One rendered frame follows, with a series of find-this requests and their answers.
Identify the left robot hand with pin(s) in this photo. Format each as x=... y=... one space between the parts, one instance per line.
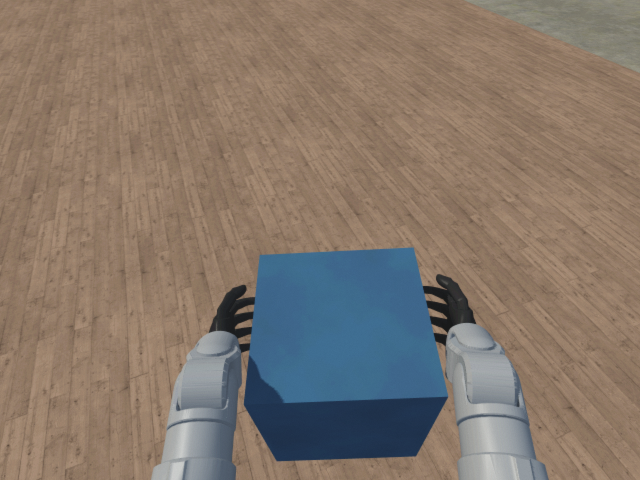
x=226 y=320

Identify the carton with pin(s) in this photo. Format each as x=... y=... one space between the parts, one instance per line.
x=343 y=362

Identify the right robot hand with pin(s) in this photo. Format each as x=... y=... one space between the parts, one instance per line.
x=457 y=311

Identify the robot left forearm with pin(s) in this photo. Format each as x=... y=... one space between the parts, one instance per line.
x=203 y=412

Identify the robot right forearm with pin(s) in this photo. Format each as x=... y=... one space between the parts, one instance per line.
x=491 y=415

